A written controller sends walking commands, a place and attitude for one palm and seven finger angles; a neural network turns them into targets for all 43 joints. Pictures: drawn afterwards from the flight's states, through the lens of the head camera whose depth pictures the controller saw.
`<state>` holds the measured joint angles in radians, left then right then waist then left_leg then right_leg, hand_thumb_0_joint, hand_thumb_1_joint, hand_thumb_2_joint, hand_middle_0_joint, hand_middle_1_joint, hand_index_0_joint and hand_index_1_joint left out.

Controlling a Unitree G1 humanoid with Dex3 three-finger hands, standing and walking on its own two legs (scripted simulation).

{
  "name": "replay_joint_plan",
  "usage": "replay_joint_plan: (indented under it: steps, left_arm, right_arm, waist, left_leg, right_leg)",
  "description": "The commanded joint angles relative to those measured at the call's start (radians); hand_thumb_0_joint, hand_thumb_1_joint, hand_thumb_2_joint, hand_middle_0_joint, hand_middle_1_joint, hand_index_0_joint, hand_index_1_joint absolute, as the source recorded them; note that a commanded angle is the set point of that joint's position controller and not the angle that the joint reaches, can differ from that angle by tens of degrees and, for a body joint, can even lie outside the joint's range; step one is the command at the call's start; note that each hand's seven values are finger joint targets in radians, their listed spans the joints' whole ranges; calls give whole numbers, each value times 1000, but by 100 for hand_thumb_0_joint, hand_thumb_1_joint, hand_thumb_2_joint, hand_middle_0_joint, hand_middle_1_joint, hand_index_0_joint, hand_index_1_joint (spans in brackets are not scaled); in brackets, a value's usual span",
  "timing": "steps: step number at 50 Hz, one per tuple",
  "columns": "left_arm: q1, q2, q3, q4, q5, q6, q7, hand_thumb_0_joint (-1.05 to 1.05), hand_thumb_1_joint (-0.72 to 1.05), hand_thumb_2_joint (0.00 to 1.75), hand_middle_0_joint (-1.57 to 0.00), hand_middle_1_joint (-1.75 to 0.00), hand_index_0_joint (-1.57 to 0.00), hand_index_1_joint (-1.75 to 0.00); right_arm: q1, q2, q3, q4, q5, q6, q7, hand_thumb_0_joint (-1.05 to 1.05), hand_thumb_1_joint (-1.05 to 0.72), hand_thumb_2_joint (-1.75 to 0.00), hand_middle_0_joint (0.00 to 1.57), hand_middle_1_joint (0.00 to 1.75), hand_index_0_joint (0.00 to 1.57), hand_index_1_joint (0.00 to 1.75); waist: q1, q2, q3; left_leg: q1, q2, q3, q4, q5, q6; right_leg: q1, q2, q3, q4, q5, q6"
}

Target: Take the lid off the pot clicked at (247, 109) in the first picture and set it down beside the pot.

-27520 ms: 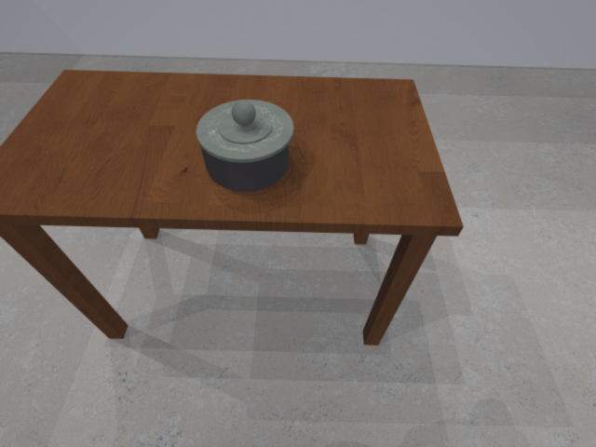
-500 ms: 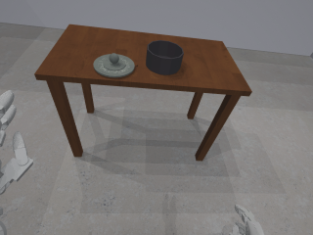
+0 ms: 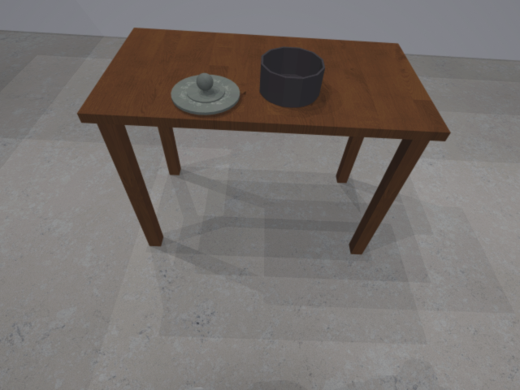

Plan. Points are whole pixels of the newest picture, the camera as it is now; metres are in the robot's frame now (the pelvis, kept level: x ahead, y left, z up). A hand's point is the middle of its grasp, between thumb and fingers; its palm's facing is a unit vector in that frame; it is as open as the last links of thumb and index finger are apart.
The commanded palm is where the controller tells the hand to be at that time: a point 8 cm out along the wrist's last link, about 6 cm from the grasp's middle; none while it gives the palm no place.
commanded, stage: stop stepping back and stand still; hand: left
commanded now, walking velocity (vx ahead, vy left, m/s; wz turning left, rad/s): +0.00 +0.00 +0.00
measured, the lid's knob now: (204, 81) +0.85 +0.17 +0.01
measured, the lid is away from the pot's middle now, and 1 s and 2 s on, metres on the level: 0.25 0.25 0.25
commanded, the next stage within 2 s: let the arm hang, fingers relaxed in 0.88 s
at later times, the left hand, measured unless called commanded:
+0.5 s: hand out of the picture +0.11 +0.19 -0.15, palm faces -0.03 -0.98 -0.22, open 7.3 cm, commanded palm none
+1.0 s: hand out of the picture +0.09 +0.18 -0.15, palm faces -0.04 -0.98 -0.21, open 7.3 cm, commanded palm none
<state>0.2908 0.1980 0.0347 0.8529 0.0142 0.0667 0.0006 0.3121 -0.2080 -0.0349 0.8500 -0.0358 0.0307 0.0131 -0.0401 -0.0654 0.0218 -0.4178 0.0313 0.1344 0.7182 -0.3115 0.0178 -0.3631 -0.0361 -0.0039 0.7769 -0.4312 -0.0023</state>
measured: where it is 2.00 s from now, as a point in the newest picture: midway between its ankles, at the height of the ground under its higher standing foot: outside the picture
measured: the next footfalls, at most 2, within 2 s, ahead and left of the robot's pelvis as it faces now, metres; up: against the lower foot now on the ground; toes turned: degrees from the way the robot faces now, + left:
none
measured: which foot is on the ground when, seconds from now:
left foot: down 0.00-1.00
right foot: down 0.00-1.00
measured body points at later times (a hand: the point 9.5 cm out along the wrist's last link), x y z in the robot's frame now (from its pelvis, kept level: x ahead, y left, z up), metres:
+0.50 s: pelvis +0.04 +0.01 +0.03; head +0.09 +0.01 +0.48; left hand +0.11 +0.24 -0.13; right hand +0.06 -0.22 -0.13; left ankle +0.02 +0.11 -0.71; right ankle -0.01 -0.11 -0.71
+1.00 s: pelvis +0.05 +0.01 +0.03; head +0.08 +0.01 +0.48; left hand +0.10 +0.24 -0.13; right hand +0.03 -0.21 -0.13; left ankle +0.02 +0.11 -0.71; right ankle -0.01 -0.11 -0.71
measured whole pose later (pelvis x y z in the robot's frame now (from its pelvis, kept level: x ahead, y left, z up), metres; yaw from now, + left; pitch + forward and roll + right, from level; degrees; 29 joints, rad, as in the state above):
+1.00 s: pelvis +0.05 +0.01 +0.03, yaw -3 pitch -1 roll +0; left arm 0.21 0.17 0.03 1.09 0.01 0.00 0.05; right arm 0.27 -0.12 -0.05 1.09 -0.01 0.02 -0.03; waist -0.03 -0.01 0.09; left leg -0.12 0.01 0.08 0.43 -0.29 0.02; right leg -0.08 0.02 0.04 0.40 -0.30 0.00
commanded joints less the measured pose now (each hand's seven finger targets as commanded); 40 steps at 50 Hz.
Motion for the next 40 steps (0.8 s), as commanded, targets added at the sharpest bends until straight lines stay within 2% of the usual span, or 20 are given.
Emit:
replay_joint_plan:
  steps: [1, 2, 4, 5, 6, 7, 8, 9, 11, 12, 14, 15, 18, 23, 25, 27, 32, 33, 34, 40]
  left_arm:
    - [49, 189, 8, 7, 2, -87, 19, 0, 90, 90, -20, -30, -20, -30]
    - [5, 167, 8, 19, 2, -96, 26, 0, 90, 90, -20, -30, -20, -30]
    - [-21, 128, 3, 58, 2, -102, 36, 0, 90, 90, -20, -30, -20, -30]
    - [-27, 112, 2, 75, 2, -101, 37, 0, 90, 90, -20, -30, -20, -30]
    - [-22, 108, 3, 89, 0, -98, 37, 0, 90, 90, -20, -30, -20, -30]
    - [-7, 95, 3, 106, -4, -95, 36, 0, 90, 90, -20, -30, -20, -30]
    - [17, 78, -2, 117, -6, -92, 34, 0, 90, 90, -20, -30, -20, -30]
    - [20, 63, -7, 124, -1, -87, 35, 0, 90, 90, -20, -30, -20, -30]
    - [21, 59, -10, 157, -8, -80, 33, 0, 90, 90, -20, -30, -20, -30]
    - [21, 59, -11, 171, -11, -78, 34, 0, 90, 90, -20, -30, -20, -30]
    - [17, 57, -13, 188, -9, -77, 39, 0, 90, 90, -20, -30, -20, -30]
    - [7, 55, -12, 192, -8, -76, 41, 0, 90, 90, -20, -30, -20, -30]
    - [-23, 55, -8, 194, -4, -73, 46, 0, 90, 90, -20, -30, -20, -30]
    - [-55, 63, 1, 190, -3, -75, 48, 0, 90, 90, -20, -30, -20, -30]
    - [-72, 73, 4, 184, -2, -74, 48, 0, 90, 90, -20, -30, -20, -30]
    - [-82, 71, 5, 182, -3, -74, 47, 0, 90, 90, -20, -30, -20, -30]
    - [-92, 79, 8, 173, -3, -76, 47, 0, 90, 90, -20, -30, -20, -30]
    - [-95, 81, 10, 171, -3, -77, 48, 0, 90, 90, -20, -30, -20, -30]
    - [-93, 82, 10, 169, -1, -77, 49, 0, 90, 90, -20, -30, -20, -30]
    - [-79, 75, 10, 175, -3, -79, 50, 0, 90, 90, -20, -30, -20, -30]
  right_arm:
    - [-59, -61, -39, -45, 28, -17, -16, 0, -90, -90, 20, 30, 20, 30]
    - [-64, -40, -38, -16, 23, -14, -20, 0, -90, -90, 20, 30, 20, 30]
    - [-11, -37, -39, 27, 27, -17, -25, 0, -90, -90, 20, 30, 20, 30]
    - [10, -45, -37, 49, 30, -24, -28, 0, -90, -90, 20, 30, 20, 30]
    - [36, -36, -35, 69, 32, -30, -30, 0, -90, -90, 20, 30, 20, 30]
    - [53, -38, -30, 89, 32, -40, -34, 0, -90, -90, 20, 30, 20, 30]
    - [42, -57, -28, 102, 27, -45, -42, 0, -90, -90, 20, 30, 20, 30]
    - [48, -78, -32, 107, 28, -44, -48, 0, -90, -90, 20, 30, 20, 30]
    - [52, -66, -23, 134, 30, -45, -59, 0, -90, -90, 20, 30, 20, 30]
    - [47, -61, -22, 141, 32, -42, -64, 0, -90, -90, 20, 30, 20, 30]
    - [25, -53, -26, 143, 38, -38, -65, 0, -90, -90, 20, 30, 20, 30]
    - [22, -51, -27, 149, 36, -37, -63, 0, -90, -90, 20, 30, 20, 30]
    - [6, -36, -30, 166, 30, -32, -58, 0, -90, -90, 20, 30, 20, 30]
    - [-1, -31, -31, 183, 26, -34, -54, 0, -90, -90, 20, 30, 20, 30]
    - [-3, -29, -30, 188, 26, -32, -52, 0, -90, -90, 20, 30, 20, 30]
    - [-8, -32, -31, 188, 23, -32, -51, 0, -90, -90, 20, 30, 20, 30]
    - [0, -35, -30, 193, 24, -33, -52, 0, -90, -90, 20, 30, 20, 30]
    - [4, -34, -31, 193, 24, -33, -51, 0, -90, -90, 20, 30, 20, 30]
    - [3, -32, -33, 194, 26, -33, -51, 0, -90, -90, 20, 30, 20, 30]
    - [18, -27, -31, 205, 26, -33, -53, 0, -90, -90, 20, 30, 20, 30]
  waist:
    - [31, 13, 11]
    - [17, 1, 68]
    - [-12, -98, 37]
    - [-16, -70, 16]
    - [-17, -27, -17]
    - [-9, 40, -52]
    - [12, 81, -57]
    - [11, 102, -28]
    - [14, 228, -60]
    - [19, 197, -71]
    - [24, 94, -53]
    - [22, 68, -51]
    - [21, 50, -15]
    - [24, 72, -18]
    - [24, 94, 3]
    - [25, 73, 8]
    - [24, 75, -9]
    - [24, 54, -13]
    - [24, 55, 7]
    - [21, 58, 8]
  left_leg:
    - [-38, -26, -80, 27, -131, -21]
    - [-34, -12, -114, 68, -88, -21]
    - [3, 6, -130, 38, -68, -15]
    - [48, 8, -127, -51, -54, -10]
    - [132, 17, -132, -175, 67, -2]
    - [236, 40, -158, -267, 262, 13]
    - [315, 85, -177, -271, 375, 32]
    - [335, 122, -201, -272, 423, 52]
    - [394, 139, -211, -286, 632, 73]
    - [408, 139, -209, -283, 671, 77]
    - [392, 113, -186, -271, 602, 62]
    - [378, 103, -175, -270, 553, 53]
    - [335, 86, -172, -298, 410, 42]
    - [337, 83, -166, -306, 431, 35]
    - [326, 83, -167, -316, 398, 33]
    - [326, 82, -165, -321, 399, 32]
    - [342, 83, -156, -318, 418, 28]
    - [343, 82, -153, -314, 425, 26]
    - [341, 79, -151, -312, 420, 25]
    - [349, 82, -144, -317, 404, 24]
  right_leg:
    - [97, -258, 479, -563, -49, -152]
    - [77, -234, 473, -557, 106, -166]
    - [162, -190, 339, -491, 427, -164]
    - [206, -176, 277, -449, 529, -157]
    - [225, -148, 225, -405, 566, -130]
    - [220, -91, 162, -353, 569, -85]
    - [180, -45, 109, -337, 507, -54]
    - [140, -16, 83, -347, 393, -39]
    - [164, -4, 33, -324, 363, -24]
    - [182, -3, 24, -330, 362, -20]
    - [204, -17, 42, -365, 422, -22]
    - [220, -29, 47, -373, 457, -25]
    - [233, -39, 60, -384, 442, -32]
    - [252, -48, 66, -380, 472, -34]
    - [242, -49, 69, -385, 446, -36]
    - [242, -47, 72, -387, 452, -34]
    - [253, -51, 80, -391, 477, -35]
    - [261, -51, 80, -390, 496, -34]
    - [247, -51, 81, -389, 502, -35]
    - [246, -52, 91, -400, 505, -37]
